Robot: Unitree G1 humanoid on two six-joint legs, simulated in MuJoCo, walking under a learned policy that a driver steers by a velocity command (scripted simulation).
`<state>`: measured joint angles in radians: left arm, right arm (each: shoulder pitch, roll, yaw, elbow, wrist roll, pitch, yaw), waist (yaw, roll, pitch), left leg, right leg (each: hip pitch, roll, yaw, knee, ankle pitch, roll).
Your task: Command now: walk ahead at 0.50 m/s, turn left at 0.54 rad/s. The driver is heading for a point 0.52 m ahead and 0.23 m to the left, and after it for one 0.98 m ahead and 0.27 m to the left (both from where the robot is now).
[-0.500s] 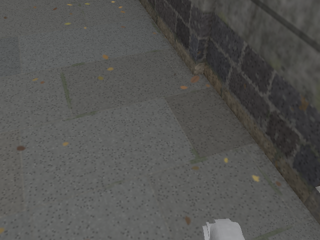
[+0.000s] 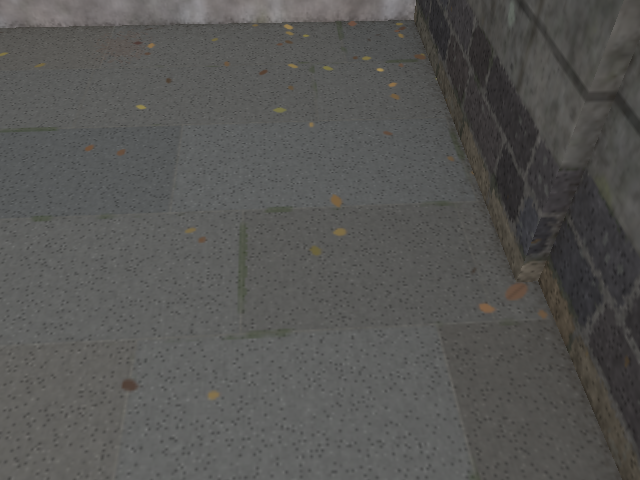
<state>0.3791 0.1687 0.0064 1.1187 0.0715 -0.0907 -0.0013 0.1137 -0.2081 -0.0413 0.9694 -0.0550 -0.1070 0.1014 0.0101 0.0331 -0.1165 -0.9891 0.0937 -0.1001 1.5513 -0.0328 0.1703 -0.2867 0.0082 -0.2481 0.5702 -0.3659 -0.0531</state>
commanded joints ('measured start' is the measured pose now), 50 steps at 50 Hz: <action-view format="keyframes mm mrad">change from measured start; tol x32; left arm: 1 -125 34 -10 -103 27 -46 10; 16 174 65 34 -76 18 -33 20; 33 -490 120 62 -415 -91 -42 30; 50 -200 178 87 -306 -60 -33 17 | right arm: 1 -112 11 6 -81 6 -17 15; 14 -219 -39 -46 -118 25 24 -49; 18 429 -159 -82 58 -7 15 -111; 50 103 -85 -64 -361 80 83 -122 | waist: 1 -28 -85 24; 38 49 70 9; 40 37 -441 -244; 50 1 -91 85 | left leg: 1 66 30 30 -296 83 -39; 13 318 -101 173 -974 -142 -78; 18 1518 107 -446 -1152 177 225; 29 522 -40 -176 -1344 7 78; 38 761 -65 -306 -941 33 -20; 40 286 -234 -92 -361 -539 -118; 42 122 -98 -69 -144 -406 -137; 50 215 20 -10 -417 -179 -149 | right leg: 1 50 -211 79 -326 630 -86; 15 451 -299 -54 -95 1194 -65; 18 -351 4 141 606 -139 105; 23 -391 -71 323 810 25 44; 38 102 -37 339 -125 289 12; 41 623 -464 1085 -257 -99 -237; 50 144 -285 391 -388 358 -146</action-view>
